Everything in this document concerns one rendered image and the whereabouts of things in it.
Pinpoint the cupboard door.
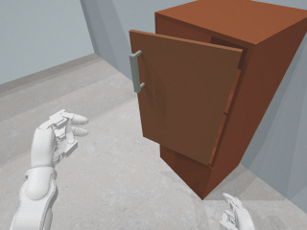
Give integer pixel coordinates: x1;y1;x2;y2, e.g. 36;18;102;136
129;30;243;166

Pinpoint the right robot hand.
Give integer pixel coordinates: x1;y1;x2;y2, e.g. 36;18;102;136
219;193;256;230

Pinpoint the handle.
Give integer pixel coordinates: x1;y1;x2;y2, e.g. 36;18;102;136
129;50;145;93

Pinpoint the left robot hand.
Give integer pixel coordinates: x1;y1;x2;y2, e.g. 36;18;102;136
30;109;88;169

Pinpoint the robot left forearm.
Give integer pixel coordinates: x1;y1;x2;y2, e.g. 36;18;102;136
9;166;59;230

